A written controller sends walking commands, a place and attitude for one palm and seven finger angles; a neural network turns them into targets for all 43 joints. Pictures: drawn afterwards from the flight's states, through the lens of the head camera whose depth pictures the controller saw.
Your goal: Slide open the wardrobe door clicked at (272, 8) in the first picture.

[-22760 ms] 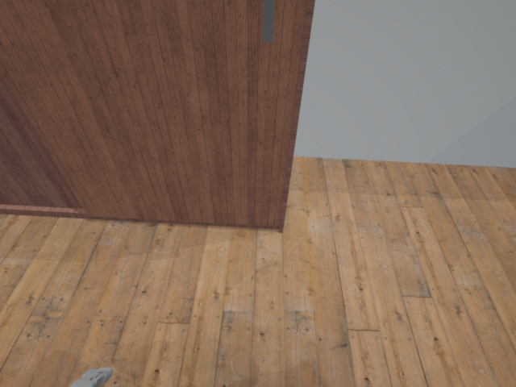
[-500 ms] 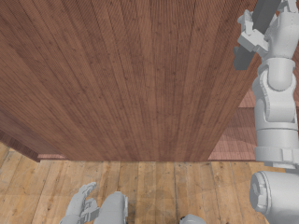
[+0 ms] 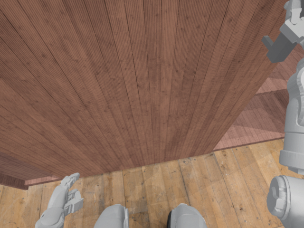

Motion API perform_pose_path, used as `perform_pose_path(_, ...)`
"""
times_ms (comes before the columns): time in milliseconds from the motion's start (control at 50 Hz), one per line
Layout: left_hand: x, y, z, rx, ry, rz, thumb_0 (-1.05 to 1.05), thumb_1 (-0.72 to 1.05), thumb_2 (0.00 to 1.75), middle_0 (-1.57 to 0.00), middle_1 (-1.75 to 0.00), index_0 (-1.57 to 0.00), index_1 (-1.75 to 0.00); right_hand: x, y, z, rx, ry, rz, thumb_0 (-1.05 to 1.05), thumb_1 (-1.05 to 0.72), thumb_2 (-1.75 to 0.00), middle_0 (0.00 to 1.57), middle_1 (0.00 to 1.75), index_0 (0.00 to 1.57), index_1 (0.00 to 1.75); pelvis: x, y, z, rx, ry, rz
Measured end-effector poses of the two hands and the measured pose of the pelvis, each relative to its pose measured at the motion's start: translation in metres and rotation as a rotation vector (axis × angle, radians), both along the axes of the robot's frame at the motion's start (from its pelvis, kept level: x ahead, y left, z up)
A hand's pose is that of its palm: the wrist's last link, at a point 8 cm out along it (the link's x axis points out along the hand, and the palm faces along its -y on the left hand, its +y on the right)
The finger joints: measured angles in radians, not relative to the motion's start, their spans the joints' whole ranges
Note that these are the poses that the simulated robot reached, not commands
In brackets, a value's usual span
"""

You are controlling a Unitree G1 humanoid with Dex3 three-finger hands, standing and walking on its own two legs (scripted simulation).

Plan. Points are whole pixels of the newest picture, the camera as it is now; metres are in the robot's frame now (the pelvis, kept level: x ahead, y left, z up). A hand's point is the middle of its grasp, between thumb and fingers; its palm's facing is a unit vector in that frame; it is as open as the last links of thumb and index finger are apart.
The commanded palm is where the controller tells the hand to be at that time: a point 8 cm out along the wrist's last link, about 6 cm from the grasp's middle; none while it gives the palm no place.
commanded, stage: stop walking and hold the door there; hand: right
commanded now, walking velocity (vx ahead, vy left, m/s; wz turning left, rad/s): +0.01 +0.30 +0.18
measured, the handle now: out of the picture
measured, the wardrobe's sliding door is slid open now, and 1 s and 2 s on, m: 0.64 0.64 0.62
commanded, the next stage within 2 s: none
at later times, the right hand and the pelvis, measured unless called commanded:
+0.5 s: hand (295, 20) +0.42 -0.29 +0.26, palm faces +0.68 +0.68 -0.27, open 7.0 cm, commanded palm +0.37 -0.32 +0.22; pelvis +0.04 +0.08 +0.00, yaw +7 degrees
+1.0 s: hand (294, 20) +0.42 -0.28 +0.26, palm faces +0.55 +0.83 -0.12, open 6.9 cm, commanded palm +0.37 -0.31 +0.22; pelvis -0.01 +0.05 +0.02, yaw +12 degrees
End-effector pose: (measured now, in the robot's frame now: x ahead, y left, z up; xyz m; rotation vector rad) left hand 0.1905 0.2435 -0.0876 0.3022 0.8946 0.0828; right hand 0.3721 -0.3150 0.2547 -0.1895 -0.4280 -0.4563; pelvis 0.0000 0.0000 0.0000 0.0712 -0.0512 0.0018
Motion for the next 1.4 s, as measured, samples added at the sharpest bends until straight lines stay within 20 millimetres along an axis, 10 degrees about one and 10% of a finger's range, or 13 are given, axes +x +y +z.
perform_pose_path(200,0.042,-0.008,0.046,-0.076,-0.112,-0.070,0.01,0.90,0.90,-0.20,-0.30,-0.21,-0.30,0.002,-0.005,0.002,-0.088,0.027,-0.028,-0.19,-0.59,-0.78,0.46,1.40,0.23,1.23,0.027,0.043,0.025,0.066,0.007,0.046)
perform_pose_path(380,0.044,0.075,0.010,-0.100,-0.237,0.023,0.01,0.90,0.90,-0.21,-0.30,-0.21,-0.30,-0.004,0.002,0.006,-0.132,0.118,-0.254,-0.30,-0.53,-0.76,0.46,1.40,0.24,1.32,0.051,0.092,-0.010,-0.051,0.016,0.088)
perform_pose_path(580,-0.058,0.150,-0.003,0.044,-0.042,0.280,0.01,0.91,0.90,-0.20,-0.30,-0.20,-0.30,-0.006,0.002,0.008,-0.095,0.147,-0.278,-0.30,-0.51,-0.77,0.46,1.40,0.29,1.34,0.036,0.081,0.004,-0.101,0.011,0.114)
perform_pose_path(780,-0.144,0.121,0.025,0.145,-0.019,0.398,0.01,0.90,0.90,-0.20,-0.30,-0.20,-0.30,0.000,-0.003,-0.003,-0.008,0.015,-0.139,-0.25,-0.56,-0.77,0.46,1.40,0.24,1.30,0.018,0.051,0.005,-0.050,0.005,0.167)
perform_pose_path(1000,-0.164,0.048,0.019,-0.005,0.014,0.345,0.01,0.90,0.90,-0.20,-0.30,-0.21,-0.30,-0.002,-0.002,0.001,0.001,0.071,-0.110,-0.21,-0.61,-0.73,0.46,1.40,0.20,1.33,-0.007,0.047,0.019,-0.017,0.063,0.215)
perform_pose_path(1400,-0.187,0.097,0.015,0.123,0.000,0.431,0.01,0.90,0.90,-0.20,-0.30,-0.21,-0.30,-0.002,-0.004,0.003,-0.001,0.090,-0.100,-0.21,-0.58,-0.75,0.45,1.40,0.24,1.34,-0.016,0.039,0.004,-0.052,0.037,0.242)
